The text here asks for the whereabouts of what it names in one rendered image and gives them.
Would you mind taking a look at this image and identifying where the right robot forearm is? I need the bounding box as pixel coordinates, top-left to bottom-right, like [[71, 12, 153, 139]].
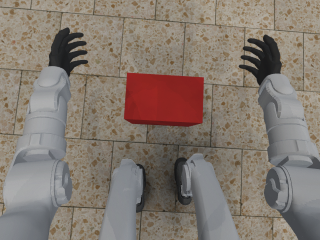
[[258, 73, 320, 170]]

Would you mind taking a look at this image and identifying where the robot left hand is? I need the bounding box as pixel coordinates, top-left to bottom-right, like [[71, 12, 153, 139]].
[[48, 27, 88, 77]]

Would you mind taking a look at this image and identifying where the robot left upper arm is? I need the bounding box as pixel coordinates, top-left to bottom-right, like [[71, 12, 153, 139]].
[[0, 159, 73, 240]]

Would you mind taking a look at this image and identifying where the robot right hand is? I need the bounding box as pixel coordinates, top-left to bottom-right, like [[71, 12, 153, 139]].
[[238, 34, 282, 86]]

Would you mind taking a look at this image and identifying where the carton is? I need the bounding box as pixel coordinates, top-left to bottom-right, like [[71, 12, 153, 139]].
[[124, 72, 204, 127]]

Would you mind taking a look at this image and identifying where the left robot shin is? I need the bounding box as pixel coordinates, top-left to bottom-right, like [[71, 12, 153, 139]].
[[111, 159, 142, 203]]

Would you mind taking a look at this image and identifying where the right robot thigh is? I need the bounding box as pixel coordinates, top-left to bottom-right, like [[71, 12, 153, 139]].
[[182, 159, 240, 240]]

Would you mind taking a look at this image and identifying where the robot right upper arm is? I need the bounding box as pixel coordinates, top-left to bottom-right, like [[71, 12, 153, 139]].
[[264, 165, 320, 240]]

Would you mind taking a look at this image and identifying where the left robot forearm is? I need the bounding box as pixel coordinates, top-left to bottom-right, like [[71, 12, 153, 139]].
[[2, 66, 71, 208]]

